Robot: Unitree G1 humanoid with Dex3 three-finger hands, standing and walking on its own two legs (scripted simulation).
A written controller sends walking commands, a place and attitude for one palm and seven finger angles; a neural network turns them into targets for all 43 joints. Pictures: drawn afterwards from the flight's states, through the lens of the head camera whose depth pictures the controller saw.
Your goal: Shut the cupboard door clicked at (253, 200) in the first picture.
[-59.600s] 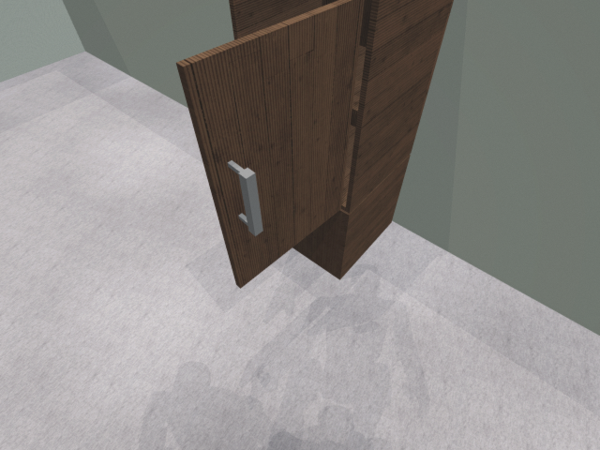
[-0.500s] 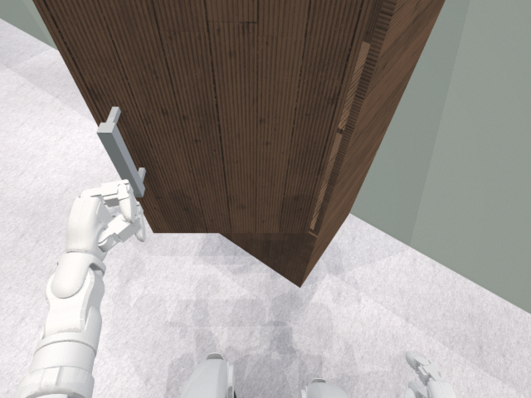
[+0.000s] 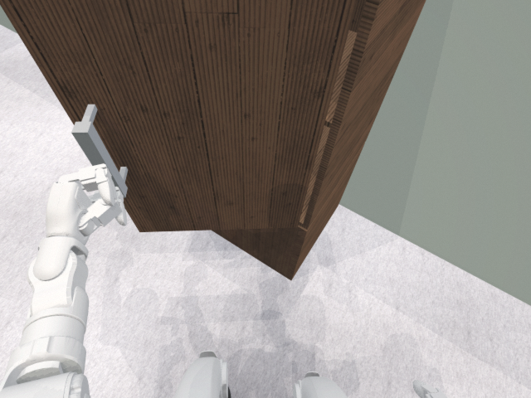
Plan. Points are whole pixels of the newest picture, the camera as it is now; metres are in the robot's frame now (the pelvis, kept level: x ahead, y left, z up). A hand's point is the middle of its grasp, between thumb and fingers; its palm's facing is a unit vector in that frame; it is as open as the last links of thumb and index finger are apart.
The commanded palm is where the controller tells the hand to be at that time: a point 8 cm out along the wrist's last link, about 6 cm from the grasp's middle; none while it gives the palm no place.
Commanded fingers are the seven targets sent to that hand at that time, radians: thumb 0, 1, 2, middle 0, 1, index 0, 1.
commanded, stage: bring the fist close to the handle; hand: left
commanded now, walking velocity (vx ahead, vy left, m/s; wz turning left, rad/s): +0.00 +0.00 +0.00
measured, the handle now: (106, 154) +0.48 +0.27 +0.06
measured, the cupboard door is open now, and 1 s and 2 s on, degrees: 36 26 14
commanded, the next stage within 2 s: push the door shut along its arc in 0.06 s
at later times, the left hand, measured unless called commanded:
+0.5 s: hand (122, 185) +0.41 +0.23 +0.07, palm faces -0.01 -1.00 -0.02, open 3.1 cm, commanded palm +0.39 +0.27 +0.06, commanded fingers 0.00 0.90 0.90 -1.30 -1.50 -1.30 -1.50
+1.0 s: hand (140, 156) +0.47 +0.21 +0.07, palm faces -0.15 -0.99 -0.03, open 3.1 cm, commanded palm +0.47 +0.25 +0.06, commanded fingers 0.00 0.90 0.90 -1.30 -1.50 -1.30 -1.50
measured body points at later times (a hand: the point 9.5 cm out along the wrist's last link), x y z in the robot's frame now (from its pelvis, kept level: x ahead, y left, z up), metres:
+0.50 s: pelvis +0.00 +0.00 -0.01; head +0.08 +0.01 +0.44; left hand +0.40 +0.28 +0.07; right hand +0.10 -0.27 -0.11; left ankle +0.07 +0.11 -0.66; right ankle -0.01 -0.12 -0.66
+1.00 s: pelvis -0.02 +0.01 -0.02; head +0.10 +0.03 +0.41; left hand +0.47 +0.27 +0.07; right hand +0.03 -0.27 -0.13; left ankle +0.07 +0.11 -0.66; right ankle -0.01 -0.12 -0.66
